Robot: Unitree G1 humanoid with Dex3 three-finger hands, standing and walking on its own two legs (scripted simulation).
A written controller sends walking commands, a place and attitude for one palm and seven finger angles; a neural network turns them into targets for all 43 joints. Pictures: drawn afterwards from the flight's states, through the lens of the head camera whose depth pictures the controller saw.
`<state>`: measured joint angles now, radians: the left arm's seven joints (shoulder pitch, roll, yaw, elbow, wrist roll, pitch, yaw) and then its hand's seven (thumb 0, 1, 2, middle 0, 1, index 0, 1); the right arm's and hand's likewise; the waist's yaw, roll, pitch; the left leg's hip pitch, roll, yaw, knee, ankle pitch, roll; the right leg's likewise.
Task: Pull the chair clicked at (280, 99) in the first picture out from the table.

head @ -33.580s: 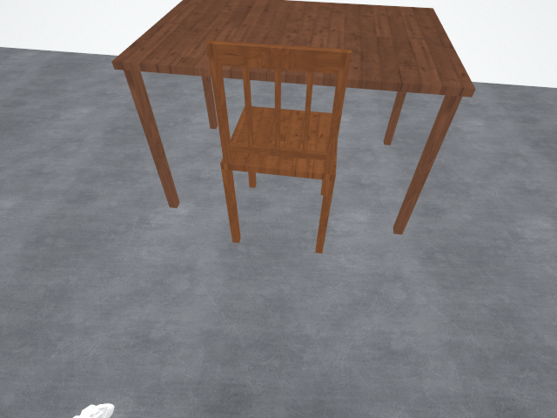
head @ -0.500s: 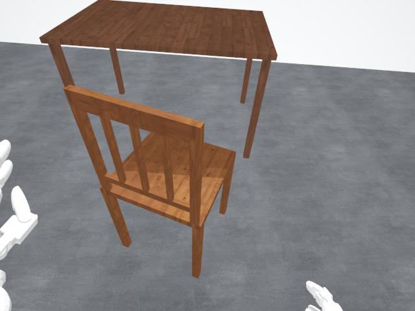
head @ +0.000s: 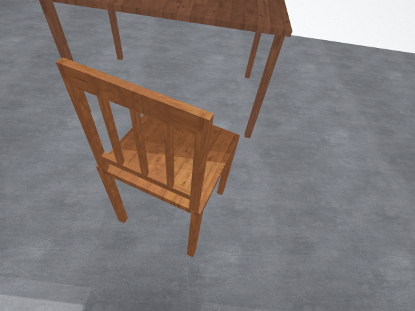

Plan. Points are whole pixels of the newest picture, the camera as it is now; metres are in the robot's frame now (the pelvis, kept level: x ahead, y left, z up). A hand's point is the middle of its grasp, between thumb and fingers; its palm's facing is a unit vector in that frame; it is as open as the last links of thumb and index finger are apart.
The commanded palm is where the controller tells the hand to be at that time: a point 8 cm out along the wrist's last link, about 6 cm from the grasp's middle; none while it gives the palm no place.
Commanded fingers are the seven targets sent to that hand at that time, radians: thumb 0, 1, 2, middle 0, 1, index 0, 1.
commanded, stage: let the arm hang, fingers relaxed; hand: left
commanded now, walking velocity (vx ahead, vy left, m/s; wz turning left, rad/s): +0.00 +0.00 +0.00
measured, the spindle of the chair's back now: (140, 144) +0.53 +0.21 -0.08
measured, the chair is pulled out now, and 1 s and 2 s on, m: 0.61 0.61 0.61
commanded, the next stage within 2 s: look to check the result in 0.70 s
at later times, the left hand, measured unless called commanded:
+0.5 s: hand out of the picture -0.01 +0.15 -0.17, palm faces +0.00 -0.99 -0.15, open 7.4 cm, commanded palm none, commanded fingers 0.00 0.90 0.90 -0.20 -0.30 -0.20 -0.30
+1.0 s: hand out of the picture -0.01 +0.15 -0.17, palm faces +0.01 -0.98 -0.18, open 7.4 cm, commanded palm none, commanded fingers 0.00 0.90 0.90 -0.20 -0.30 -0.20 -0.30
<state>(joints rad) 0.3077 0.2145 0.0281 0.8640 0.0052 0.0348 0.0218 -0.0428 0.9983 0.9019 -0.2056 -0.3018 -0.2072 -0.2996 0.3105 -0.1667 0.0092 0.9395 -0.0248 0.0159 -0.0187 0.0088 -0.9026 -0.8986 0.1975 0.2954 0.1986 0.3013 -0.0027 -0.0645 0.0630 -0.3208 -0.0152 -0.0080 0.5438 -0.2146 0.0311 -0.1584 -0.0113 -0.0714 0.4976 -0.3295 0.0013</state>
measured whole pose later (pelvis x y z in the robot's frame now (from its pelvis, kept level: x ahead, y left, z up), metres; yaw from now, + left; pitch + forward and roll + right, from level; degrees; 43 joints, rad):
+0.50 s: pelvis +0.00 +0.00 +0.01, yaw -1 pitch -2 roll +0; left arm 0.34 0.12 -0.03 1.08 0.00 0.00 0.03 0.00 0.91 0.90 -0.20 -0.30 -0.20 -0.30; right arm 0.32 -0.14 0.00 1.08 -0.01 0.01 -0.03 0.01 -0.91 -0.90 0.20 0.30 0.20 0.30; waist -0.01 0.00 0.04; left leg -0.24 -0.02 0.02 0.45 -0.17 0.03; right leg -0.11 -0.02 -0.04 0.45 -0.30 0.00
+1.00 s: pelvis +0.00 -0.01 +0.01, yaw -1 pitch -2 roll +0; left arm 0.34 0.13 -0.01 1.09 0.00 0.00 0.04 0.00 0.91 0.90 -0.20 -0.30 -0.20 -0.30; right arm 0.32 -0.11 0.00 1.10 -0.01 0.00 -0.04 0.00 -0.90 -0.90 0.20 0.30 0.20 0.30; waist -0.01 0.00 0.06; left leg -0.23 -0.01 0.02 0.44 -0.18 0.02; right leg -0.10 -0.01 -0.04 0.44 -0.30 -0.01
